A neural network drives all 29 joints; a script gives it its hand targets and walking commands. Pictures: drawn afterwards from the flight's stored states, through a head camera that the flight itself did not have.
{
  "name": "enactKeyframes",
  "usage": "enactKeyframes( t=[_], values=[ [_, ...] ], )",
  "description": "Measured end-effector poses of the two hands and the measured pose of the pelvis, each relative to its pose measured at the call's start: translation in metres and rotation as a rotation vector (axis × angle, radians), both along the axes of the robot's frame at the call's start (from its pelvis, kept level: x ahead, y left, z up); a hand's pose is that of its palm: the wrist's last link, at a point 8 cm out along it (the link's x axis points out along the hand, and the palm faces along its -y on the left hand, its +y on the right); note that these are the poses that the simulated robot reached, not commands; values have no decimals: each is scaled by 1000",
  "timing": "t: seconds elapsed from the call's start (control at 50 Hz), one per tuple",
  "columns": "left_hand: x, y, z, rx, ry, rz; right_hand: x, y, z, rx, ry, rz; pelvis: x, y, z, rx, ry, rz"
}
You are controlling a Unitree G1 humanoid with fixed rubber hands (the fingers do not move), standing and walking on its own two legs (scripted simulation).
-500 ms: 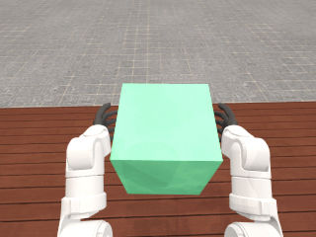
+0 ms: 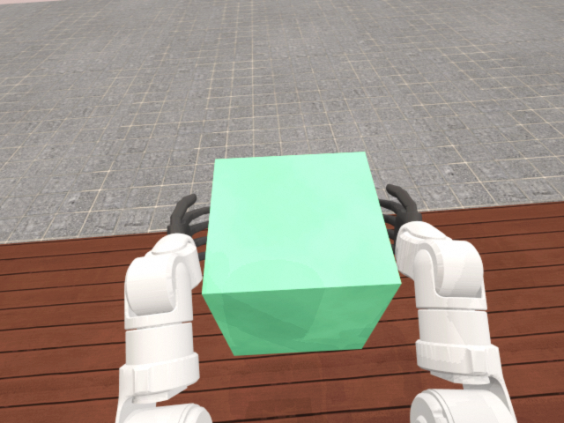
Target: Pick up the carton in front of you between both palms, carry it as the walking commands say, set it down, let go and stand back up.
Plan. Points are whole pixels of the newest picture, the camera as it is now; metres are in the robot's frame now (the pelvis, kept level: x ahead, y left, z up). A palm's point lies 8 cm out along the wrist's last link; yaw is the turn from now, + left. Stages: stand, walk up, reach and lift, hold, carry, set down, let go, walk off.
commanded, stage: carry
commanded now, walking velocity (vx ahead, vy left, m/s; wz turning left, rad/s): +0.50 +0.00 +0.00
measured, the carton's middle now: (294, 261) +0.36 -0.01 +0.06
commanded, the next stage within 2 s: none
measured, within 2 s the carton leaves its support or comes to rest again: neither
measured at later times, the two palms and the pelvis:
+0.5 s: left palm (195, 142) +0.65 +0.17 +0.10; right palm (342, 133) +0.64 -0.13 +0.10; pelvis +0.31 +0.01 -0.04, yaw -2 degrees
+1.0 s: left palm (227, 90) +0.95 +0.12 +0.06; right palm (337, 85) +0.94 -0.18 +0.06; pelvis +0.61 -0.01 -0.07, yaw +0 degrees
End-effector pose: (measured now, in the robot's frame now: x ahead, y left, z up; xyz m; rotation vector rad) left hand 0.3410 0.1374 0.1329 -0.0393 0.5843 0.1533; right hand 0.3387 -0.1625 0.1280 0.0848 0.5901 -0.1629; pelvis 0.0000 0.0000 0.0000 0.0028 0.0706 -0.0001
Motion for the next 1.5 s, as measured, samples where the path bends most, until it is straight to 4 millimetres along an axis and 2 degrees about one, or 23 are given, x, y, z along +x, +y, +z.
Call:
enactKeyframes(
  t=[0.1,0.2,0.36,0.44,0.48,0.52,0.6,0.66,0.82,0.92,0.98,1.04,1.12,1.18,1.28,1.38,1.44,1.5],
  values=[
    [35,8,-34,-12,125,55,51,8,-32,9,125,39,49,-13,2,12,2,-1],
    [85,12,-40,-29,121,84,106,13,-38,25,122,42,98,-18,9,19,14,3],
    [193,16,-22,-28,26,58,204,16,-23,21,27,24,197,-9,6,11,24,-11],
    [255,25,-20,-24,-22,42,263,25,-20,2,-23,24,259,1,-13,-8,14,-21],
    [289,29,-27,-25,-41,23,293,29,-24,-15,-41,15,293,7,-31,-26,-2,-33],
    [319,30,-39,-31,-24,0,317,30,-32,-40,-25,5,317,10,-41,-2,-3,-25],
    [361,21,-60,-33,82,-36,346,21,-55,-31,81,-40,357,19,-38,-14,0,-18],
    [392,15,-67,-49,117,-42,371,16,-62,-17,115,-69,386,23,-32,-20,4,-24],
    [484,8,-60,-64,55,-32,468,9,-49,-14,52,-70,473,18,-25,-25,23,-20],
    [551,-1,-56,-55,11,-25,539,-1,-45,-20,9,-51,543,4,-37,-5,24,-10],
    [595,-10,-64,-37,-3,-21,586,-10,-57,-16,-3,-38,592,-6,-57,11,9,-2],
    [634,-15,-80,-3,4,-4,632,-15,-79,-2,4,-8,634,-13,-79,1,0,-3],
    [663,-10,-111,-3,111,36,673,-10,-109,1,110,28,673,-24,-80,7,1,-6],
    [685,-5,-123,-17,146,66,703,-5,-120,16,146,36,701,-29,-75,12,6,-1],
    [740,-2,-121,-29,109,81,759,-1,-119,24,110,36,751,-31,-70,18,20,-1],
    [806,1,-108,-30,50,64,818,1,-109,21,50,24,812,-25,-71,13,24,-10],
    [850,7,-101,-26,6,51,860,6,-101,11,6,21,855,-17,-79,-1,21,-15],
    [898,15,-102,-25,-28,37,905,15,-100,-8,-29,21,903,-9,-97,-16,9,-23]
  ],
)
